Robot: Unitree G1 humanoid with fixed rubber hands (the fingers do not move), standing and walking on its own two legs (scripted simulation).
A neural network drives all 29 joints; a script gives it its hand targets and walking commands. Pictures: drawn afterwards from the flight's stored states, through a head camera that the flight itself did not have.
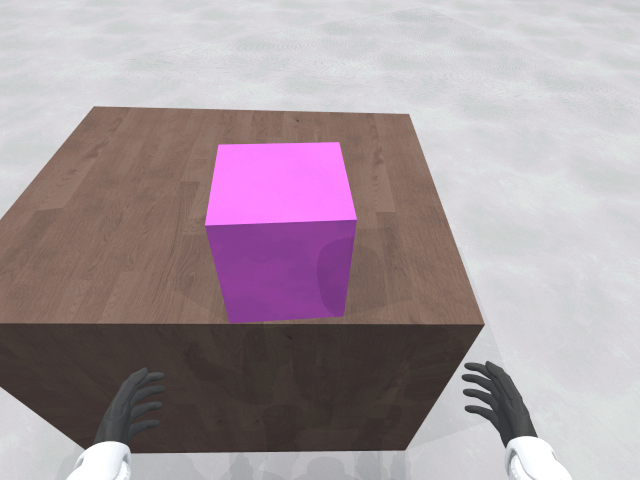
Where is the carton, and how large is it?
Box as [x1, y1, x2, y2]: [205, 142, 356, 322]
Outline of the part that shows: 338,142 218,145 205,227 229,322 343,315 356,217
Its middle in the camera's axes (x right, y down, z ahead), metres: -0.06 -0.01 +0.62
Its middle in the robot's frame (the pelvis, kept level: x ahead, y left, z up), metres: +0.46 +0.06 +0.04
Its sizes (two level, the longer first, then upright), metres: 0.188 0.180 0.222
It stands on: a pedestal, 0.70 m high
